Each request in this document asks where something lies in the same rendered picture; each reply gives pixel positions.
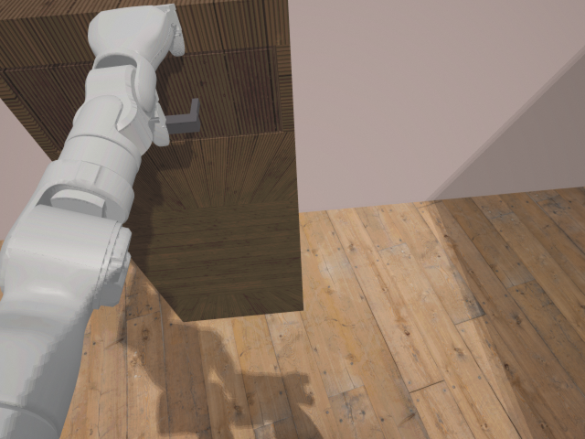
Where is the cabinet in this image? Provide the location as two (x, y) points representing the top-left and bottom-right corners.
(0, 0), (303, 322)

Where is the handle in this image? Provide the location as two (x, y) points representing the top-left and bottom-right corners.
(165, 98), (200, 134)

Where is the left robot forearm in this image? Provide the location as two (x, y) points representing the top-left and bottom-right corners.
(0, 48), (156, 293)

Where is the drawer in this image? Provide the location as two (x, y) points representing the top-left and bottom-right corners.
(0, 46), (281, 150)

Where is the left robot upper arm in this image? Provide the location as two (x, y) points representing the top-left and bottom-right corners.
(0, 204), (132, 439)

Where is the robot left hand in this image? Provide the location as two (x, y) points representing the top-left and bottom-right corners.
(88, 4), (185, 146)

